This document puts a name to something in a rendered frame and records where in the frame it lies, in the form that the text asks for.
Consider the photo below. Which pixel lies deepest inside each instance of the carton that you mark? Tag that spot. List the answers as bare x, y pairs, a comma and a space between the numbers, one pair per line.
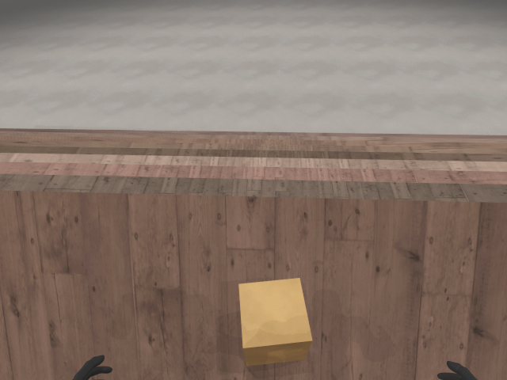
275, 326

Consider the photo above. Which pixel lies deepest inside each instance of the right robot hand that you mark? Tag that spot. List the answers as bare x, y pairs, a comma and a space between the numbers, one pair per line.
462, 373

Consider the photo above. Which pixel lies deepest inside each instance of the left robot hand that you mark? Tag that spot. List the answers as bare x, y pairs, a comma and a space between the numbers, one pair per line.
90, 368

